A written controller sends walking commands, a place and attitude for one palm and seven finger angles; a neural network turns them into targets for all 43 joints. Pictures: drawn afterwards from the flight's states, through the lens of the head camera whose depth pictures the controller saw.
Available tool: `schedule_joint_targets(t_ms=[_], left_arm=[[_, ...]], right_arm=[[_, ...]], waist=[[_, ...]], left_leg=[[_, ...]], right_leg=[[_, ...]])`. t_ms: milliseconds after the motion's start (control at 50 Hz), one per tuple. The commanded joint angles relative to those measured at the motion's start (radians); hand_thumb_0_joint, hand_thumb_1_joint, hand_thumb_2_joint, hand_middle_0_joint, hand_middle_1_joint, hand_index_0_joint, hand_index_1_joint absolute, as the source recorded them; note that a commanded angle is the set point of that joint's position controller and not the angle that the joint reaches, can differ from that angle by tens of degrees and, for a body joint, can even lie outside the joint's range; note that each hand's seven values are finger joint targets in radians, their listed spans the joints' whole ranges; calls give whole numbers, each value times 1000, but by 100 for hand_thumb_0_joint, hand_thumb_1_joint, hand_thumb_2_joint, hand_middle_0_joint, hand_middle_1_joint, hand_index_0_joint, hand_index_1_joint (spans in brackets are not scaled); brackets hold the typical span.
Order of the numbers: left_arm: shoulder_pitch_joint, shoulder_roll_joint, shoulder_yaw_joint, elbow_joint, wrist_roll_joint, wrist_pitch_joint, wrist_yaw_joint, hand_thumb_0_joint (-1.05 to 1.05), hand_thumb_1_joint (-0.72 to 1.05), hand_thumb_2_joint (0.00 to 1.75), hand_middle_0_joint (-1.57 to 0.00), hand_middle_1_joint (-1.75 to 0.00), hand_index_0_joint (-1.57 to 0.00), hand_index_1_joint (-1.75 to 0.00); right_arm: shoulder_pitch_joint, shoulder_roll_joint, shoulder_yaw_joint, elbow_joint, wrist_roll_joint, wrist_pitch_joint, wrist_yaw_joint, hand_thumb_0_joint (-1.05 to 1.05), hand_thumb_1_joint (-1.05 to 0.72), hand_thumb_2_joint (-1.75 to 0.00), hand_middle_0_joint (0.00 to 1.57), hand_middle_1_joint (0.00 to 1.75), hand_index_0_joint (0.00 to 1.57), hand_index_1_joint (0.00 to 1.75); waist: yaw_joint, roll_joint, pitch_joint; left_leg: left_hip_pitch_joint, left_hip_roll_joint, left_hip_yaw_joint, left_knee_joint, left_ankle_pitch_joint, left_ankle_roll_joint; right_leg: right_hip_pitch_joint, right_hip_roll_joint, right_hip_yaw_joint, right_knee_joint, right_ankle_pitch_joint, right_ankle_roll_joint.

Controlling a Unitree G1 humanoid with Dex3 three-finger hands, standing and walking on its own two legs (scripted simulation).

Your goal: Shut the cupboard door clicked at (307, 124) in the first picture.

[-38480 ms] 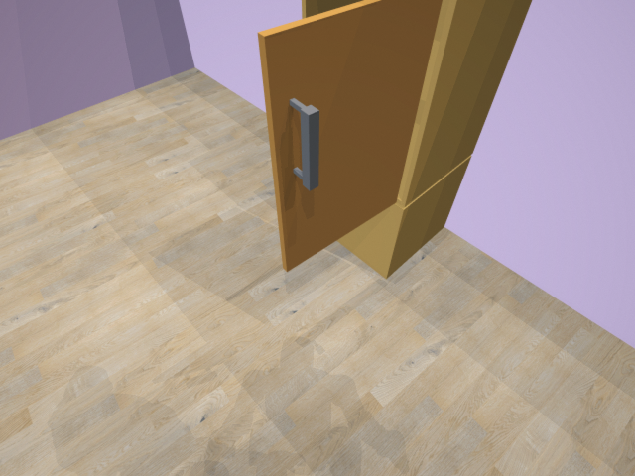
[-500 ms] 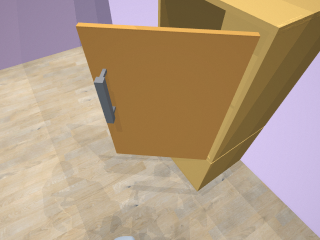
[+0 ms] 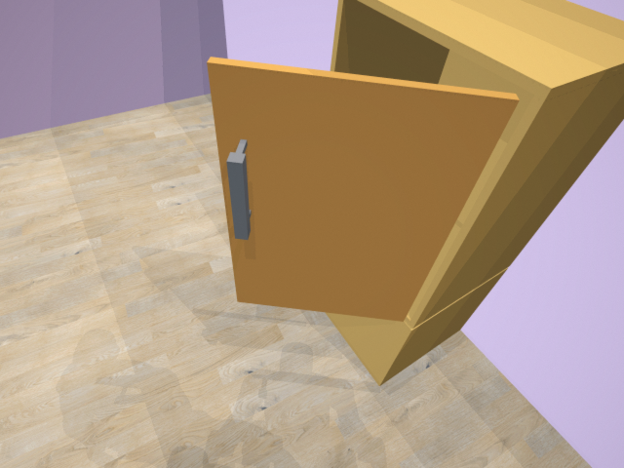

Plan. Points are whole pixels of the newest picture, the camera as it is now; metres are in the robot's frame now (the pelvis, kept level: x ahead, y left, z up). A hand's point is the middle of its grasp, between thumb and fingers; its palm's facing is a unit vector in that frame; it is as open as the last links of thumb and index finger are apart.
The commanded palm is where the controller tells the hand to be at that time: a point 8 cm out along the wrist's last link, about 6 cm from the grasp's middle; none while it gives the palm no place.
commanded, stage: come to a stop and stand still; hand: left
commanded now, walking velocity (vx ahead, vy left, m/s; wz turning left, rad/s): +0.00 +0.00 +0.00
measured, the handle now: (242, 191) +0.51 +0.17 +0.05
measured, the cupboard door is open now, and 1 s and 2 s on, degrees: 52 52 52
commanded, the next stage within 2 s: look again from close up in 0.24 s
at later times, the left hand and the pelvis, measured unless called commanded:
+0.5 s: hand out of the picture +0.01 +0.16 -0.17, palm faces +0.01 -0.98 -0.20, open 7.4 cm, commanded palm none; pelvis +0.02 +0.00 +0.00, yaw +0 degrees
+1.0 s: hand out of the picture +0.08 +0.15 -0.16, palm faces +0.09 -0.97 -0.23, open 7.4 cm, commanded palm +0.12 +0.19 -0.07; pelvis +0.02 -0.04 +0.00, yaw +0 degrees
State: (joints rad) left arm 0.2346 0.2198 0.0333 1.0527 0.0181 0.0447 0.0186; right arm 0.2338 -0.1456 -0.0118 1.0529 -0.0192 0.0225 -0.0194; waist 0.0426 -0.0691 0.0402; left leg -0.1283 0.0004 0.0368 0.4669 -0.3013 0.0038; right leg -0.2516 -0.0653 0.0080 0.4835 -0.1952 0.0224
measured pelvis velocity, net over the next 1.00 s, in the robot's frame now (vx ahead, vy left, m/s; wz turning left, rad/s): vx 0.02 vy -0.04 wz -0.01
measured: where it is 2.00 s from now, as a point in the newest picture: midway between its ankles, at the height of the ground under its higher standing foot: outside the picture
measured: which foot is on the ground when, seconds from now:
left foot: down 0.00-1.00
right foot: down 0.00-1.00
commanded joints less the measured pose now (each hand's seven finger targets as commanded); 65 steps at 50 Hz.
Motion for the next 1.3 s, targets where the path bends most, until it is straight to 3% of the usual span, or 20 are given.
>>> schedule_joint_targets(t_ms=[0, 80, 300, 320, 340, 380, 500, 920, 940, 960, 980, 1000, 1020, 1040, 1060, 1080, 1100, 1160, 1220, 1280], left_arm=[[40, 56, 2, -15, 3, -22, 3, 0, 90, 90, -20, -30, -20, -30], [65, 42, -8, 13, 3, -28, 4, 0, 90, 90, -20, -30, -20, -30], [101, 24, -16, 52, -5, -54, 15, 0, 90, 90, -20, -30, -20, -30], [158, 49, -29, 82, 7, -79, 57, 0, 90, 90, -20, -30, -20, -30], [149, 94, -18, 47, -3, -81, 47, 0, 90, 90, -20, -30, -20, -30], [135, 53, -29, 45, -1, -73, 30, 0, 90, 90, -20, -30, -20, -30], [78, 27, -27, 38, -3, -74, 16, 0, 90, 90, -20, -30, -20, -30], [18, 98, 3, 14, -6, -79, 14, 0, 90, 90, -20, -30, -20, -30], [164, 109, 12, 51, -9, -91, 53, 0, 90, 90, -20, -30, -20, -30], [-810, 755, 443, -1498, -150, -422, 27, 0, 90, 90, -20, -30, -20, -30], [-5, 133, 18, -1029, -127, -293, 21, 0, 90, 90, -22, -32, -22, -32], [-44, 127, 54, -1109, -170, -256, 57, 0, 90, 90, -24, -34, -24, -34], [161, -84, -25, -948, -176, -160, 61, 0, 90, 90, -25, -36, -25, -36], [-53, -34, -24, -1081, -189, -199, 61, 0, 90, 90, -27, -38, -27, -38], [22, 23, 64, -1033, -187, -245, 46, 0, 90, 90, -29, -40, -29, -40], [174, -29, 56, -950, -200, -294, 9, 0, 90, 90, -31, -42, -31, -42], [312, -7, 117, -840, -212, -335, -33, 0, 90, 90, -33, -44, -33, -44], [409, -56, 125, -785, -263, -560, -203, 0, 90, 90, -38, -50, -38, -50], [335, 45, 170, -841, -268, -719, -365, 0, 90, 90, -44, -56, -44, -56], [198, 94, 166, -1050, -275, -698, -383, 0, 90, 90, -49, -62, -49, -62]], right_arm=[[17, -154, -24, -40, 10, -23, -11, 0, -90, -90, 20, 30, 20, 30], [48, -151, -28, -25, 10, -24, -7, 0, -90, -90, 20, 30, 20, 30], [129, -98, -17, 32, 18, -41, -16, 0, -90, -90, 20, 30, 20, 30], [42, -141, -9, -31, 16, -65, -4, 0, -90, -90, 20, 30, 20, 30], [92, -86, -6, -51, 12, -61, -3, 0, -90, -90, 20, 30, 20, 30], [129, -91, -1, -51, 8, -69, -6, 0, -90, -90, 20, 30, 20, 30], [161, -92, -2, -61, 7, -65, -13, 0, -90, -90, 20, 30, 20, 30], [123, -111, -4, -4, 2, -51, -11, 0, -90, -90, 20, 30, 20, 30], [18, -155, -26, -58, 14, -52, 0, 0, -90, -90, 20, 30, 20, 30], [106, -331, -89, -304, -10, -252, -153, 0, -90, -90, 20, 30, 20, 30], [-53, -178, -13, -326, 46, -308, -122, 0, -90, -90, 20, 30, 20, 30], [-74, -217, 0, -326, 47, -349, -100, 0, -90, -90, 20, 30, 20, 30], [-48, -154, -12, -316, 57, -374, -79, 0, -90, -90, 20, 30, 20, 30], [-33, -207, -32, -354, 65, -394, -70, 0, -90, -90, 20, 30, 20, 30], [-22, -200, -61, -373, 55, -407, -73, 0, -90, -90, 20, 30, 20, 30], [-26, -193, -73, -387, 44, -422, -68, 0, -90, -90, 20, 30, 20, 30], [-43, -191, -78, -411, 38, -423, -54, 0, -90, -90, 20, 30, 20, 30], [-61, -183, -86, -481, 24, -405, -11, 0, -90, -90, 20, 30, 20, 30], [-93, -214, -97, -575, 27, -382, 22, 0, -90, -90, 20, 30, 20, 30], [-119, -213, -85, -676, 32, -369, 16, 0, -90, -90, 20, 30, 20, 30]], waist=[[-8, 170, 98], [-17, 105, 94], [-37, 44, 20], [-19, 186, 25], [-42, 213, -40], [-38, 242, -16], [-51, 45, 41], [-46, 40, -10], [15, -233, -70], [-112, -29, -397], [-45, 271, -494], [6, 426, -454], [-51, 261, -276], [-93, 229, -113], [-82, 63, -54], [-56, -106, -17], [-16, -150, -6], [10, -320, -35], [23, -75, -140], [32, 143, -290]], left_leg=[[-203, 124, -119, -245, -22, 25], [-190, 110, -111, -256, -125, 18], [-41, 95, -46, -159, 171, 7], [-108, 122, -5, 7, 322, -14], [-115, 63, -37, -49, 112, -13], [-132, 104, -73, -91, 123, 10], [-106, 98, -77, -90, 172, 29], [-37, 76, -20, -84, 140, -1], [-153, 99, 17, 152, 73, -22], [233, 70, 105, 322, 312, 22], [13, -21, 37, 139, 402, 23], [26, -14, 35, 56, 448, 5], [-47, 26, -13, 28, 395, 0], [-139, 11, -31, 52, 243, -7], [-216, 6, -21, 85, 191, 2], [-284, -8, -12, 136, 175, 8], [-367, -24, -22, 179, 122, -1], [-571, -40, -20, 298, -29, -21], [-637, -50, 4, 423, -59, -18], [-651, -55, 26, 477, -101, 4]], right_leg=[[97, 2, 13, -60, 24, -24], [86, -2, 25, -87, 19, -17], [92, -30, 47, -122, 157, -32], [95, -88, 57, -33, 385, -37], [105, -73, 68, -20, 184, -53], [63, -27, 25, -10, -7, -57], [14, -23, 30, -7, 73, -59], [58, -54, 84, -64, 172, -74], [187, -105, 129, -27, 681, -29], [157, -56, 139, 48, 488, -36], [150, 22, 36, 211, 356, -49], [123, 19, -33, 104, 289, -58], [43, 15, -69, 77, 200, -36], [-52, 19, -61, 69, 112, -23], [-109, 25, -66, 66, 55, -17], [-139, 29, -58, 76, 56, -4], [-153, 11, -39, 99, 17, -3], [-228, -3, 17, 186, -146, -1], [-272, -17, 67, 301, -186, -49], [-349, 0, 58, 380, -292, -55]])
